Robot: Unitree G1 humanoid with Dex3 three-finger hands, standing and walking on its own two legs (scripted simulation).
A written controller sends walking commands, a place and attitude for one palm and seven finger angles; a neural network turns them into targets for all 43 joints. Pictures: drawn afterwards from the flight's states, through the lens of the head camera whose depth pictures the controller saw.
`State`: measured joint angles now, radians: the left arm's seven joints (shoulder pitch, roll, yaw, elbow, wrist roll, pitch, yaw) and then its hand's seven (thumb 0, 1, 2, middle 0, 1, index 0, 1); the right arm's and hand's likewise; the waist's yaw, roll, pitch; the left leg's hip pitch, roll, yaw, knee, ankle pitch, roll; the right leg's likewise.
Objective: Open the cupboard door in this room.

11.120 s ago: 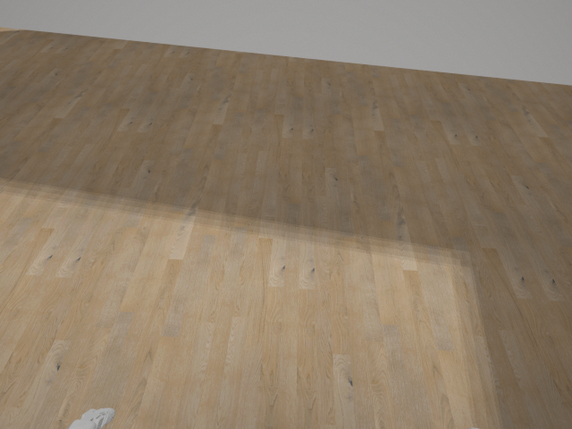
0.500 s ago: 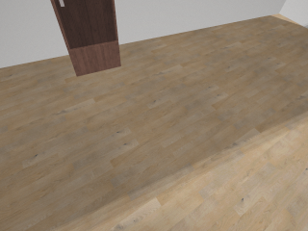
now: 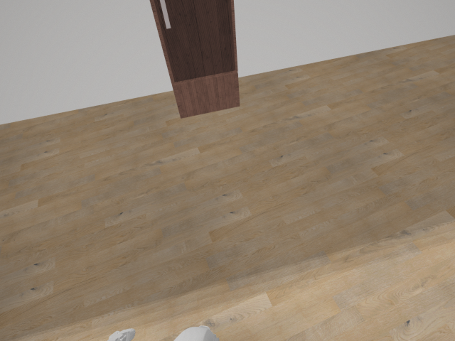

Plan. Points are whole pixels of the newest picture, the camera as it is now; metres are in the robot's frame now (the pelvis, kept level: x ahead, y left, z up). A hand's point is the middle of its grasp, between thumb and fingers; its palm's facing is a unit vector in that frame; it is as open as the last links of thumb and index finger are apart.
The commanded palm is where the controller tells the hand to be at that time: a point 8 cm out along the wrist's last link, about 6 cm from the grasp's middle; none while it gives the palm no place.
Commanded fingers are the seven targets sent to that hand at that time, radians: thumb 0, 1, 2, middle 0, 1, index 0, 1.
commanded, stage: turn or walk to find it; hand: left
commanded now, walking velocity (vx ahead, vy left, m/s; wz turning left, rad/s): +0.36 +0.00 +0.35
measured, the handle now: (164, 11) +1.65 +0.40 -0.04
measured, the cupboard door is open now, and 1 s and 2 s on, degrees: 0 0 0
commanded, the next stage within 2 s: stand and wait in 1.16 s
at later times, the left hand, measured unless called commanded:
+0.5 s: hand out of the picture -0.11 +0.20 -0.17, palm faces +0.30 -0.94 -0.17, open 7.4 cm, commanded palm none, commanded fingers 0.00 0.90 0.90 -0.20 -0.30 -0.20 -0.30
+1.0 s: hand (128, 235) +0.40 +0.30 -0.16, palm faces +0.14 -0.96 -0.24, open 7.4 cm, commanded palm none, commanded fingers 0.00 0.90 0.90 -0.20 -0.30 -0.20 -0.30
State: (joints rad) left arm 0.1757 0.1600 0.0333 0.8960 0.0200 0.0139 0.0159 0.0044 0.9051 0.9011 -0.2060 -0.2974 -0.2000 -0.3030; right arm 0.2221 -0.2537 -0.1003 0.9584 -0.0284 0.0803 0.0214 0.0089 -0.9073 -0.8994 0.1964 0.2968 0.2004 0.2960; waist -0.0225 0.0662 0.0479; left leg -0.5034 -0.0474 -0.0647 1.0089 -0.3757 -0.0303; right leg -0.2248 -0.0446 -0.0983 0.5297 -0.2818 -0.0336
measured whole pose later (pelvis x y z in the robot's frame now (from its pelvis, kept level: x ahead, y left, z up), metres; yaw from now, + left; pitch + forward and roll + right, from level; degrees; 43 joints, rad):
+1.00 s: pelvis +0.28 +0.09 -0.03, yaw +11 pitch -2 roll +1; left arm 0.04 0.19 0.05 0.94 0.03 -0.07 -0.02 0.00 0.91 0.90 -0.20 -0.30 -0.20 -0.30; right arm 0.47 -0.14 -0.04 1.19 0.00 -0.03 -0.01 0.01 -0.91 -0.90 0.20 0.30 0.20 0.30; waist -0.04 0.02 0.11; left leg -0.03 0.05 0.07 0.85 -0.50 0.00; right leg -0.46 -0.06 -0.15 0.67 -0.14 -0.07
